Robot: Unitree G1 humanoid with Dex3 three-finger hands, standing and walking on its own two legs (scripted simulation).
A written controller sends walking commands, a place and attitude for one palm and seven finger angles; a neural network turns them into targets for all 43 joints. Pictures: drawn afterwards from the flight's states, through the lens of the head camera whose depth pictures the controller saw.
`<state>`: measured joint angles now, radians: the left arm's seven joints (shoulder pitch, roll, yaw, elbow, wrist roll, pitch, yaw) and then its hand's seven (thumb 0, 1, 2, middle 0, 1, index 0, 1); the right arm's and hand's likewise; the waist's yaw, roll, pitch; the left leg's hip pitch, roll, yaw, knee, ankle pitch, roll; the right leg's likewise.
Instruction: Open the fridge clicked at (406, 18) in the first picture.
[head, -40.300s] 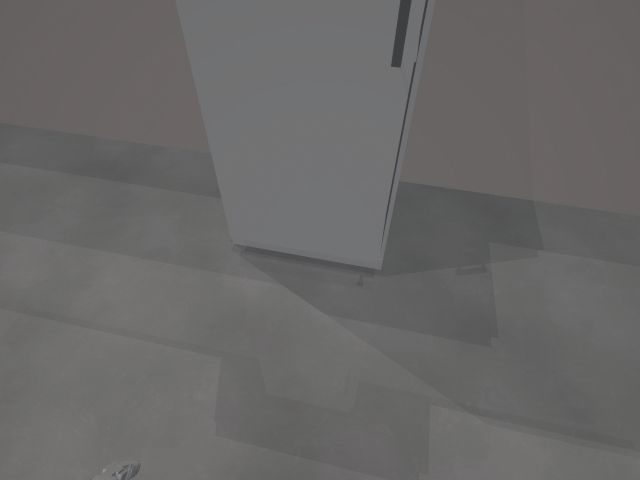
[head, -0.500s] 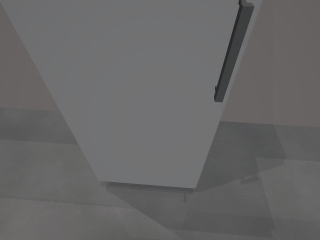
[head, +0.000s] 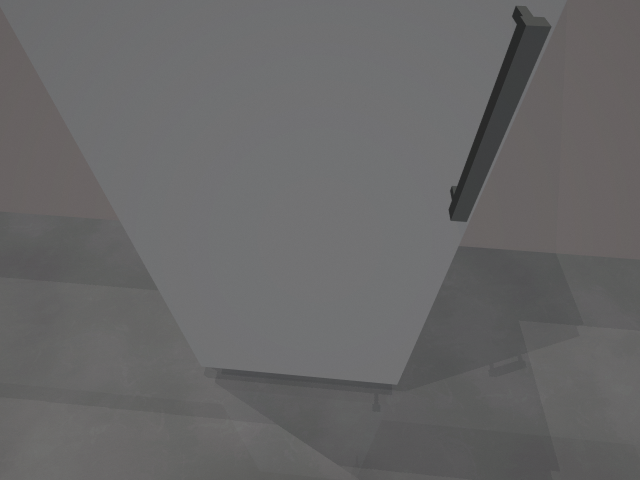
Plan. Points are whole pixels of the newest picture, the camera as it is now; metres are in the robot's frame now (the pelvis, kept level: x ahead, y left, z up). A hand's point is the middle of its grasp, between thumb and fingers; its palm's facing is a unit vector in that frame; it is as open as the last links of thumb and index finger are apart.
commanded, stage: look again from close up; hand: right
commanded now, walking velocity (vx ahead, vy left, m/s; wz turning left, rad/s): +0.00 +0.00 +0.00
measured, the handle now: (484, 129) +0.47 -0.16 +0.21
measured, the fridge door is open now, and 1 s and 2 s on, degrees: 0 0 0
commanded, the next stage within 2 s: raise the hand to about handle height in 0.56 s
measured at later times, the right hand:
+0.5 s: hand out of the picture +0.05 -0.22 -0.16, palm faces -0.02 +0.95 -0.30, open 7.4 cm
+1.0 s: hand (515, 460) +0.17 -0.20 -0.01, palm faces +0.02 +1.00 -0.05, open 8.2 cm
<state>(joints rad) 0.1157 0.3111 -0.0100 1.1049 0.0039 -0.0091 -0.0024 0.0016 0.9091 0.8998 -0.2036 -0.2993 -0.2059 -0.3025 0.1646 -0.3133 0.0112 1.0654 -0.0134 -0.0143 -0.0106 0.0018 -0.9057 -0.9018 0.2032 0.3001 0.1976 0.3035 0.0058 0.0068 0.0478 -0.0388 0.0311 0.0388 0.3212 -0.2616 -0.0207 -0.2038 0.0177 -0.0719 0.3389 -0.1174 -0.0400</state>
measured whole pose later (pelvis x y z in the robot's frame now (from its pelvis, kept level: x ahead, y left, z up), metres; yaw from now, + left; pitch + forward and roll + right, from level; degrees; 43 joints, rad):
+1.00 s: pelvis -0.04 +0.03 -0.05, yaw +0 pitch +5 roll +0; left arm 0.18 0.22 0.00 0.63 -0.05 -0.22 0.04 0.01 0.91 0.90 -0.21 -0.30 -0.21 -0.30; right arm 0.29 -0.29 -0.30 0.32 0.34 -0.47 0.43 0.00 -0.70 -0.81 0.22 0.43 0.21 0.44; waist 0.02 0.00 -0.07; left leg -0.48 0.00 0.05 0.86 -0.46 0.03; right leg -0.62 -0.04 -0.05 0.80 -0.26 0.00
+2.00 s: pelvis -0.03 +0.01 -0.01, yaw -2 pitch -3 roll +1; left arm 0.19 0.25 -0.10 0.61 -0.10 -0.24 0.12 0.01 0.91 0.90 -0.20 -0.30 -0.21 -0.30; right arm -0.05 -0.48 -0.44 -0.01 0.36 0.24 0.39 -0.01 0.43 -0.33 0.30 1.16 0.29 1.16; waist -0.07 -0.06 -0.02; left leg -0.11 0.01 0.08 0.48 -0.31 0.00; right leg -0.30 -0.01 -0.02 0.51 -0.16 -0.03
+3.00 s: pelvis -0.01 +0.02 -0.01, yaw -2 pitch -3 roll +0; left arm 0.17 0.26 -0.10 0.61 -0.12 -0.16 0.10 0.01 0.91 0.90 -0.20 -0.30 -0.21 -0.30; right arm -0.25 -0.53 -0.48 0.03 0.34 0.39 0.43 -0.01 0.50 -0.30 0.30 1.20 0.30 1.20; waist -0.08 -0.06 -0.03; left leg -0.06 0.00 0.08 0.44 -0.33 0.01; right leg -0.24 -0.01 -0.02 0.47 -0.17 -0.01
